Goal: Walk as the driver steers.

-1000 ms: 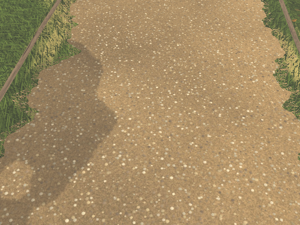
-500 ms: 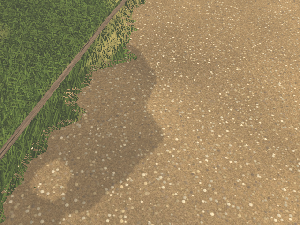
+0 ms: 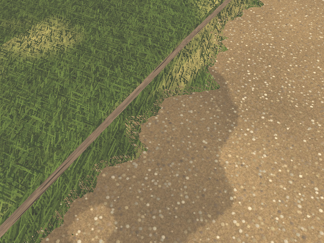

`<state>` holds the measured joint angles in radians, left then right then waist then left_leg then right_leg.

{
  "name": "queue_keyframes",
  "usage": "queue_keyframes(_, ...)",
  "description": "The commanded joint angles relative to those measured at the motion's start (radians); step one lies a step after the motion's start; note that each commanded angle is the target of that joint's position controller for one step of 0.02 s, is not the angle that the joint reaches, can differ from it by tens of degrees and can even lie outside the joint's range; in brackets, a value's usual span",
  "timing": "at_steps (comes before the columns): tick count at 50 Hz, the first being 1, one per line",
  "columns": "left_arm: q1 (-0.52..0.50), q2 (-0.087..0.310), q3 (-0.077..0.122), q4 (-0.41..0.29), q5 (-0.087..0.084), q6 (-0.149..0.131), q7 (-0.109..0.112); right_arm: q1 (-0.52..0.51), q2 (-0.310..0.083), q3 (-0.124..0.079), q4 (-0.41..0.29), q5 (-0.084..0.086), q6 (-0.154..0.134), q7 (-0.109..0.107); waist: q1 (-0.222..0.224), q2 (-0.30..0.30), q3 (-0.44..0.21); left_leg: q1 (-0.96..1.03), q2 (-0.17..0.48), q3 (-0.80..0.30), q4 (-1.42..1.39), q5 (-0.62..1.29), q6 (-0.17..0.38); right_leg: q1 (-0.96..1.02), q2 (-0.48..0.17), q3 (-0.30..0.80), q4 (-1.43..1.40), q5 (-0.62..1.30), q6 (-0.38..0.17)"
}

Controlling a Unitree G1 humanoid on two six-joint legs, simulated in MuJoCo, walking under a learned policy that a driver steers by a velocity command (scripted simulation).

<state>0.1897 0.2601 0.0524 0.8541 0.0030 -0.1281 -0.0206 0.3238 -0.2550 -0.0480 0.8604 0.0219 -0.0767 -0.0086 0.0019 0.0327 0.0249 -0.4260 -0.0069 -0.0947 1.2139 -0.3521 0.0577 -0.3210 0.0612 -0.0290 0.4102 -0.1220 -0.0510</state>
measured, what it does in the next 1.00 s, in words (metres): walks ahead: left foot, then right foot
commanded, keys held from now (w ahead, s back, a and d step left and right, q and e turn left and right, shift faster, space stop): w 0.46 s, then w+e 0.54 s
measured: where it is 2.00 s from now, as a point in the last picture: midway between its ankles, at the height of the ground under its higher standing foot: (195, 130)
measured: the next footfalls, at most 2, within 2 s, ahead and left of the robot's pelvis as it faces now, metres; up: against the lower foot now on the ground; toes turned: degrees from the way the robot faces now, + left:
left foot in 0.36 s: +0.35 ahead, +0.16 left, +0.00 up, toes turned +3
right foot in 0.92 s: +0.65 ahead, -0.08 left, +0.00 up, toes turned -13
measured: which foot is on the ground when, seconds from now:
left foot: up 0.00-0.34, down 0.36-0.94, up 0.96-1.00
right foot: down 0.00-0.36, up 0.38-0.90, down 0.92-1.00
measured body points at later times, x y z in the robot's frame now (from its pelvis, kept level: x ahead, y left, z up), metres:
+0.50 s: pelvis +0.27 +0.07 +0.00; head +0.29 +0.09 +0.45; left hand +0.33 +0.35 -0.13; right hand +0.40 -0.19 -0.10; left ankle +0.31 +0.16 -0.74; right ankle +0.21 -0.08 -0.65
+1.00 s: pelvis +0.54 +0.01 -0.02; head +0.58 +0.00 +0.43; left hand +0.77 +0.22 -0.11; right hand +0.53 -0.27 -0.15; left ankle +0.39 +0.18 -0.64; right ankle +0.61 -0.07 -0.74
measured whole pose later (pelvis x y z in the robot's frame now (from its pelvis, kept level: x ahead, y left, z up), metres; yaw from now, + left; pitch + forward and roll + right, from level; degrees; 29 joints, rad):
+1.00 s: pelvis +0.54 +0.01 -0.02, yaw -14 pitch +2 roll +0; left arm 0.12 0.27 0.06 0.72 -0.02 -0.06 -0.05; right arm 0.31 -0.27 -0.04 0.86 0.01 -0.10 -0.01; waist -0.02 -0.01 0.04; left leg -0.24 0.03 0.02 1.15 -0.47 0.00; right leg -0.48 0.07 -0.04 0.62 -0.19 -0.11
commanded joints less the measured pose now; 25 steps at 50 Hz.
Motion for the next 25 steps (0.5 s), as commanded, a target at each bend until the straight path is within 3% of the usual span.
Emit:
queue_keyframes(1,0.019,0.069,0.009,-0.027,0.003,-0.011,-0.006,0.028,-0.043,-0.012,-0.07,-0.006,-0.01,0.0,-0.02,-0.091,-0.043,-0.171,0.119,-0.011,-0.046,0.057,0.0,0.139,-0.273,0.313,-0.263,0.011,-0.192)
queue_keyframes(4,0.067,0.125,0.021,-0.001,-0.006,-0.011,0.0,-0.059,-0.029,0.001,-0.112,-0.02,-0.009,-0.002,-0.007,-0.082,-0.008,-0.22,0.145,0.022,-0.213,0.14,-0.025,0.116,-0.281,0.24,-0.306,0.095,-0.215)
queue_keyframes(6,0.089,0.143,0.025,0.007,-0.012,-0.003,0.006,-0.133,-0.027,0.008,-0.135,-0.023,-0.014,0.003,0.013,-0.078,-0.004,-0.216,0.141,0.039,-0.356,0.255,-0.032,0.125,-0.263,0.187,-0.309,0.117,-0.197)
queue_keyframes(9,0.138,0.161,0.024,0.024,-0.024,0.009,0.009,-0.239,-0.029,0.014,-0.16,-0.013,-0.021,0.013,0.05,-0.089,0.009,-0.149,0.102,0.08,-0.532,0.375,-0.043,0.126,-0.235,0.121,-0.29,0.124,-0.162)
queue_keyframes(13,0.202,0.173,0.023,0.055,-0.032,0.028,0.009,-0.337,-0.056,0.01,-0.207,0.0,-0.025,0.03,0.073,-0.104,0.027,-0.138,0.08,0.084,-0.642,0.34,-0.023,0.232,-0.29,0.148,-0.238,0.082,-0.139)
queue_keyframes(15,0.196,0.186,0.025,0.059,-0.032,0.04,0.011,-0.32,-0.079,0.001,-0.214,-0.001,-0.031,0.037,0.043,-0.112,0.016,-0.081,0.062,0.097,-0.69,0.279,0.004,0.276,-0.313,0.156,-0.182,0.127,-0.12)
queue_keyframes(16,0.179,0.19,0.024,0.056,-0.031,0.047,0.013,-0.257,-0.099,-0.012,-0.198,-0.005,-0.033,0.036,-0.002,-0.112,-0.016,0.018,0.037,0.119,-0.72,0.263,0.021,0.276,-0.295,0.135,-0.102,0.246,-0.101)
queue_keyframes(17,0.178,0.168,0.015,0.053,-0.024,0.05,0.014,-0.115,-0.144,-0.036,-0.155,-0.008,-0.033,0.031,-0.064,-0.091,-0.1,0.207,0.019,0.128,-0.734,0.255,0.048,0.243,-0.243,0.088,0.071,0.369,-0.075)
queue_keyframes(18,0.168,0.123,-0.006,0.022,-0.003,0.048,0.016,0.083,-0.227,-0.063,-0.119,-0.019,-0.031,0.02,-0.14,0.014,-0.247,0.494,0.193,-0.066,-0.725,0.269,0.118,0.065,-0.18,0.025,0.389,0.213,-0.031)
queue_keyframes(19,0.28,-0.005,-0.043,0.007,-0.007,0.024,0.011,0.149,-0.315,-0.081,-0.099,-0.024,-0.022,0.025,-0.089,0.293,-0.352,0.801,0.405,-0.514,-0.835,0.115,0.271,-0.335,-0.013,-0.001,0.734,-0.344,0.027)
queue_keyframes(20,0.249,0.102,-0.019,0.021,-0.029,0.005,0.008,0.158,-0.212,-0.056,-0.099,-0.016,-0.023,0.029,-0.113,0.202,-0.343,0.781,0.404,-0.621,-0.908,0.024,0.265,-0.452,-0.055,0.128,0.872,-0.436,0.013)
queue_keyframes(21,0.162,0.157,-0.003,-0.007,-0.046,-0.005,0.005,0.079,-0.168,-0.04,-0.113,-0.014,-0.027,0.029,-0.096,0.142,-0.211,0.666,0.371,-0.478,-0.914,0.079,0.222,-0.506,-0.107,0.122,0.891,-0.348,-0.005)
queue_keyframes(22,0.111,0.149,-0.003,-0.016,-0.039,-0.004,0.01,-0.001,-0.142,-0.031,-0.129,-0.016,-0.027,0.031,-0.067,0.065,-0.152,0.538,0.326,-0.355,-0.93,0.182,0.199,-0.467,-0.152,0.1,0.852,-0.255,-0.004)
queue_keyframes(23,0.085,0.136,0.0,-0.02,-0.021,0.003,0.013,-0.054,-0.115,-0.024,-0.136,-0.021,-0.027,0.036,-0.041,0.03,-0.1,0.431,0.287,-0.274,-0.964,0.258,0.187,-0.429,-0.178,0.096,0.792,-0.198,0.003)
queue_keyframes(25,0.121,0.097,-0.001,-0.009,-0.024,0.033,0.012,-0.089,-0.091,-0.02,-0.129,-0.028,-0.037,0.04,0.007,0.052,-0.08,0.324,0.25,-0.163,-1.028,0.321,0.173,-0.332,-0.206,0.102,0.736,-0.135,0.013)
